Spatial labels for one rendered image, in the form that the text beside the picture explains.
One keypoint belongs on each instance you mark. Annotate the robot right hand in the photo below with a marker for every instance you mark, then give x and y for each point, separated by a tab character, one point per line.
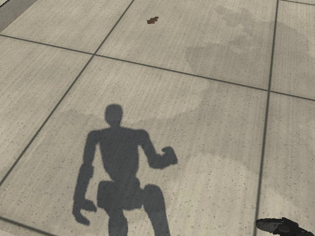
281	226

